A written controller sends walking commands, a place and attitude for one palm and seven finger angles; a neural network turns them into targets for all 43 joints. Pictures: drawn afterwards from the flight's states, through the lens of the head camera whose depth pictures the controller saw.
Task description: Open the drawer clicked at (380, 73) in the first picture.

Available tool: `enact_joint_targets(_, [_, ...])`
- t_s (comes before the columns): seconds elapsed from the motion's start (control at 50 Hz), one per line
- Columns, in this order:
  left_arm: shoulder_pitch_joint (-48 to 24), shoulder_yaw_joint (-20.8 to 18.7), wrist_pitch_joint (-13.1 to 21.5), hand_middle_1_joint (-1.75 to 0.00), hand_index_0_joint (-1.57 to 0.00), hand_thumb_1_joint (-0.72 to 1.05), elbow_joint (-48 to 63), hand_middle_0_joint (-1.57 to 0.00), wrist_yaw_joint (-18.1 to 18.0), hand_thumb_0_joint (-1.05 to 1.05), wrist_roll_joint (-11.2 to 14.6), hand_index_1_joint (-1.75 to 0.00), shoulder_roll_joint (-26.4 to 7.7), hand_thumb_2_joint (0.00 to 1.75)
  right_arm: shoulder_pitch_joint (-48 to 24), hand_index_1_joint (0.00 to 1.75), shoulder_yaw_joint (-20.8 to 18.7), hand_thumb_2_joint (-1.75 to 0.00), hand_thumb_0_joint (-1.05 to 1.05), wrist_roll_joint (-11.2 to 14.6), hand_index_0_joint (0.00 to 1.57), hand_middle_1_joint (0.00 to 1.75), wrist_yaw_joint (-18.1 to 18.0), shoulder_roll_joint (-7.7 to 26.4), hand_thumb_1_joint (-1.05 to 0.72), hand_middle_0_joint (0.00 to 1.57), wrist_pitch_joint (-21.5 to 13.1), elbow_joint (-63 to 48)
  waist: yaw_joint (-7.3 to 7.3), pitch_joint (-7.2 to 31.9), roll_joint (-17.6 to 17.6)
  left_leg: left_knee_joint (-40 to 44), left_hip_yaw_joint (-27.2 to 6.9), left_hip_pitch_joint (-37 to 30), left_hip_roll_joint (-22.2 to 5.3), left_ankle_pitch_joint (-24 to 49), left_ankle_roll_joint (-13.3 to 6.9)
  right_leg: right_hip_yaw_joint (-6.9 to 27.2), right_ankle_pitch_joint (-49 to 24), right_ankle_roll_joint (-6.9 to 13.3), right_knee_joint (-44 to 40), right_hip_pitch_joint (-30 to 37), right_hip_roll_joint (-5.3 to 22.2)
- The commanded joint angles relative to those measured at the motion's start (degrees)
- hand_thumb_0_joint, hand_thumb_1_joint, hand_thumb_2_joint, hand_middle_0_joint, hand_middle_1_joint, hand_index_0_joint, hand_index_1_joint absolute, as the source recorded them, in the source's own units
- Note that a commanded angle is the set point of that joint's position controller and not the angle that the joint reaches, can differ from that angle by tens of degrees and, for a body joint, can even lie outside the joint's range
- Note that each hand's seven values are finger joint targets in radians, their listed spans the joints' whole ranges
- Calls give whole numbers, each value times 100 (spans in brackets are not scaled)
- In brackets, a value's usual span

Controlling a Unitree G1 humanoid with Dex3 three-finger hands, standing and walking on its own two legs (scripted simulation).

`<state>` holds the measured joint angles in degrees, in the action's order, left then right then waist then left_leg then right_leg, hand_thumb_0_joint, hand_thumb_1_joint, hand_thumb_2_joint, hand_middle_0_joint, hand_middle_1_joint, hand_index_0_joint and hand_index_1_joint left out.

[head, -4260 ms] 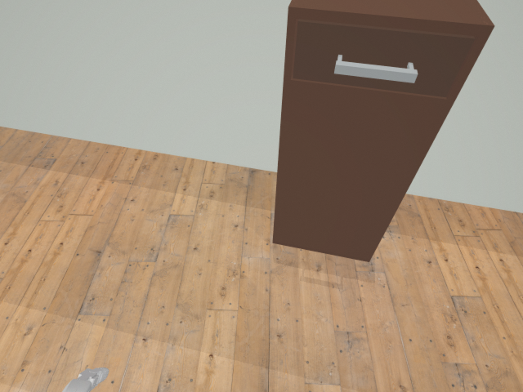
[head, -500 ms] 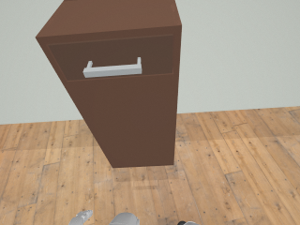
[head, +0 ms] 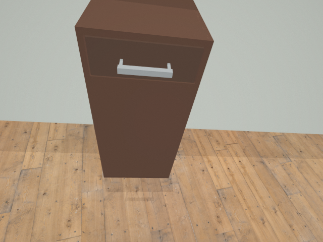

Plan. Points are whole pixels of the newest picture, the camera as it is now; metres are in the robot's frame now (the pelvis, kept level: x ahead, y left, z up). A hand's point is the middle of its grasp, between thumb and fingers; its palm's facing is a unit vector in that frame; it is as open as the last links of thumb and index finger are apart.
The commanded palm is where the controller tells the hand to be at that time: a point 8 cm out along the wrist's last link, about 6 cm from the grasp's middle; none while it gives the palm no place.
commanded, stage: come to a stop and stand still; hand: left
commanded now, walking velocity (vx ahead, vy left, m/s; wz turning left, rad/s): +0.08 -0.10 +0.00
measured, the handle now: (145, 67) +0.63 +0.09 +0.10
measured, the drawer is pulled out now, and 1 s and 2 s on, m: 0.00 0.00 0.00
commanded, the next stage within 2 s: look again from close up in 1.16 s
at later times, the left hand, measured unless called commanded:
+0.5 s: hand out of the picture +0.12 +0.10 -0.18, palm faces +0.02 -0.98 -0.21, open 7.2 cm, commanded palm none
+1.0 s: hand out of the picture +0.01 +0.12 -0.19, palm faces +0.06 -0.98 -0.19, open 7.3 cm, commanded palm none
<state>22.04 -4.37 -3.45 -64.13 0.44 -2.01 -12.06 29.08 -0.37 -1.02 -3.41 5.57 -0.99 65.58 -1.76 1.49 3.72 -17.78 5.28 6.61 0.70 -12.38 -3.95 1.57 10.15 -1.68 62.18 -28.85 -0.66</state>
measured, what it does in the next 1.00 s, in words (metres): steps on the spot: right foot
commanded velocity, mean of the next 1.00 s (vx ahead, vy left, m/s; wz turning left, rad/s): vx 0.01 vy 0.01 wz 0.00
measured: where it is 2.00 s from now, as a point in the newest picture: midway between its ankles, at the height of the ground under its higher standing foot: outside the picture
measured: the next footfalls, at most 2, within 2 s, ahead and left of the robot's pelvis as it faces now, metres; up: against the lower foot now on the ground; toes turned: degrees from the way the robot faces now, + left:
right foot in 0.38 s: +0.09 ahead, -0.18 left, +0.00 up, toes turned -6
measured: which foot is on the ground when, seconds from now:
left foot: down 0.00-1.00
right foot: up 0.00-0.36, down 0.38-1.00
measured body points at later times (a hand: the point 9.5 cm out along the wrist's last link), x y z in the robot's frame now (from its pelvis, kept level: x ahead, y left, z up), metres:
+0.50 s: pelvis +0.04 -0.07 -0.02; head +0.05 -0.09 +0.43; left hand +0.12 +0.15 -0.16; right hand -0.03 -0.26 -0.19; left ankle -0.03 +0.06 -0.75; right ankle +0.05 -0.18 -0.75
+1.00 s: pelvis +0.02 -0.06 -0.01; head +0.02 -0.05 +0.44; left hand +0.01 +0.17 -0.17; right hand +0.04 -0.28 -0.17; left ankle -0.03 +0.06 -0.75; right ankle +0.05 -0.18 -0.75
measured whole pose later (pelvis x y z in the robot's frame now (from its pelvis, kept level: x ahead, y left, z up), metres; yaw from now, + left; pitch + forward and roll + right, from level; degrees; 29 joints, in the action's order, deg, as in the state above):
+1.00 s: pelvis +0.02 -0.06 -0.01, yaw +0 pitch -2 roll +0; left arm 15.7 -1.1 -1.0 -66.2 -1.2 -1.2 -10.0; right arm 14.8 -0.6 -1.0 -2.1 8.4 -0.2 64.6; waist 1.5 -1.2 1.2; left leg -22.3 4.9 3.8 -1.4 -16.5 0.2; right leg -5.3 10.6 -0.3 24.8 -12.1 3.0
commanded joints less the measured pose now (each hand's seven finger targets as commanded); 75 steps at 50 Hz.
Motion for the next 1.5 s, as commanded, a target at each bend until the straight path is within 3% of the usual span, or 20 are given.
enact_joint_targets(0.0, [-517, -18, 124, -30, -20, 90, 378, -20, 3, 0, 22, -30, -227, 90, 578, 30, -175, -90, 0, -53, 20, 30, -151, 835, -90, 20, -162, 29, -165, -840, -1099, 1019, -1889, -602, -1827, -795, 186, 68, 308, -4, -439, -1193, 287])
enact_joint_targets(0.16, [-869, 175, 170, -30, -20, 90, 324, -20, -40, 0, 75, -30, 215, 90, 644, 30, -95, -90, 0, -84, 20, 30, -128, 600, -90, 20, -136, 281, -172, -773, -1188, 601, -1386, -398, -1676, 1034, -410, -338, 871, 6, -1446, -331, 407])
enact_joint_targets(0.28, [-930, 219, 269, -30, -20, 90, 297, -20, -123, 0, 128, -30, 349, 90, 192, 30, -141, -90, 0, -91, 20, 30, -30, 560, -90, 20, -57, 271, 11, -850, -1419, 203, -1061, 454, -1506, 1205, -383, -642, 815, 48, -2725, 912, 291])
enact_joint_targets(0.32, [-578, 206, 335, -30, -20, 90, 165, -20, -159, 0, 126, -30, 253, 90, 37, 30, -155, -90, 0, -46, 20, 30, -7, 514, -90, 20, -48, 232, 206, -688, -1017, -252, -825, 735, -1273, 963, -91, -652, -183, 40, -3765, 1745, 304])
enact_joint_targets(0.34, [-378, 188, 393, -30, -20, 90, 84, -20, -195, 0, 118, -30, 112, 90, 92, 30, -138, -90, 0, -14, 20, 30, 16, 362, -90, 20, -68, 222, 264, -548, -587, -538, -645, 1048, -1050, 592, 127, -322, -664, 81, -4049, 2350, 567])
enact_joint_targets(0.38, [-258, 185, 507, -30, -20, 90, -23, -20, -248, 0, 137, -30, -298, 90, 147, 30, -61, -90, 0, 44, 20, 30, 75, 27, -90, 20, -65, 134, 165, -358, 428, -808, -207, 1533, -523, -1010, 457, 679, -1602, 522, -4163, 2774, 1672])
enact_joint_targets(0.4, [-298, 183, 495, -30, -20, 90, 7, -20, -244, 0, 143, -30, -381, 90, 138, 30, -97, -90, 0, 33, 20, 30, 92, 79, -90, 20, -39, 126, 141, -385, 265, -893, -216, 1208, -448, -1084, 442, 590, -1563, 626, -4234, 2403, 1749])
enact_joint_targets(0.44, [-459, 185, 546, -30, -20, 90, 35, -20, -270, 0, 146, -30, -254, 90, 82, 30, -98, -90, 0, 3, 20, 30, 75, 138, -90, 20, 51, 132, 94, -303, 1031, -1046, -158, 891, -522, -825, 489, 509, -2042, 683, -4338, 2226, 1471])
enact_joint_targets(0.56, [-689, 144, 489, -30, -20, 90, 232, -20, -355, 0, 168, -30, -236, 90, -312, 30, -170, -90, 0, 50, 20, 30, 45, 372, -90, 20, 112, 62, 129, -167, -330, -697, -202, 312, -662, 793, 538, 140, -3300, 560, -3738, 2185, 1220])
enact_joint_targets(0.7, [-845, 27, 407, -30, -20, 90, 311, -20, -346, 0, 97, -30, -548, 90, -894, 30, -257, -90, 0, 22, 20, 30, 87, 636, -90, 20, 254, -328, 181, -36, 213, -1075, -127, 453, -514, -460, 580, 572, -2478, 812, -4111, 2102, 1625])
enact_joint_targets(0.8, [-1069, 154, 360, -30, -20, 90, 322, -20, -233, 0, 120, -30, -290, 90, -1008, 30, -179, -90, 0, -12, 20, 30, 144, 822, -90, 20, 111, -296, 135, -226, -410, -207, -477, -16, -797, 312, 353, -59, -91, 306, -4233, 1477, 801])
enact_joint_targets(0.94, [-600, 302, 327, -30, -20, 90, -10, -20, -152, 0, 103, -30, -55, 90, -1201, 30, -138, -90, 0, -12, 20, 30, 115, 1008, -90, 20, -7, -224, 242, -774, -844, 755, -925, 578, -1141, -961, 221, -460, 68, 126, -3883, 1754, 507])
enact_joint_targets(1.02, [-410, 314, 299, -30, -20, 90, -96, -20, -131, 0, 75, -30, -5, 90, -1055, 30, -153, -90, 0, 0, 20, 30, 60, 977, -90, 20, 3, -157, 244, -1181, -770, 859, -1002, 724, -1247, -910, 160, -525, 4, 102, -3733, 1547, 483])
enact_joint_targets(1.14, [-94, 326, 385, -30, -20, 90, -211, -20, -182, 0, 135, -30, 53, 90, -767, 30, -104, -90, 0, 34, 20, 30, 10, 694, -90, 20, -52, -17, 214, -619, -439, 113, -503, 237, -956, 777, 271, -336, -948, 170, -4044, 1943, 656])
enact_joint_targets(1.22, [-109, 329, 459, -30, -20, 90, -230, -20, -230, 0, 162, -30, 31, 90, -639, 30, -86, -90, 0, 47, 20, 30, 24, 572, -90, 20, -52, 75, 177, -307, -356, -37, -370, 40, -867, 847, 362, -271, -1330, 257, -4088, 2149, 722])
enact_joint_targets(1.24, [207, 355, 589, -30, -20, 90, -340, -20, -500, 0, 109, -30, -235, 90, -1183, 30, -110, -90, 0, 101, 20, 30, 114, 912, -90, 20, -156, -291, 385, -190, -53, -1326, -103, 556, -938, 1584, 474, 102, -3848, 287, -3673, 2276, 1013])
enact_joint_targets(1.26, [208, 284, 653, -30, -20, 90, -171, -20, -450, 0, 123, -30, -382, 90, -649, 30, -101, -90, 0, 71, 20, 30, 132, 576, -90, 20, -104, -460, 39, 512, -411, -1105, -280, 547, -584, -219, 453, 239, -3395, 457, -3595, 2681, 1293])
enact_joint_targets(1.32, [-32, 357, 579, -30, -20, 90, -101, -20, -358, 0, 143, -30, -71, 90, -318, 30, -65, -90, 0, 35, 20, 30, 115, 438, -90, 20, -130, -348, 38, 360, -950, -759, -339, 386, -793, 663, 328, -202, -1801, 516, -3374, 2285, 866])
enact_joint_targets(1.4, [-183, 386, 531, -30, -20, 90, -67, -20, -277, 0, 129, -30, 58, 90, -421, 30, -23, -90, 0, 31, 20, 30, 110, 494, -90, 20, -57, -433, 77, -607, -292, -580, -385, 723, -750, 256, 286, -187, -805, 474, -3644, 1708, 737])
enact_joint_targets(1.48, [-240, 379, 501, -30, -20, 90, -22, -20, -244, 0, 143, -30, 5, 90, -399, 30, 24, -90, 0, 10, 20, 30, 148, 507, -90, 20, -15, -438, 99, -1085, -209, -409, -394, 884, -641, -298, 263, -69, 268, 454, -3954, 1378, 699])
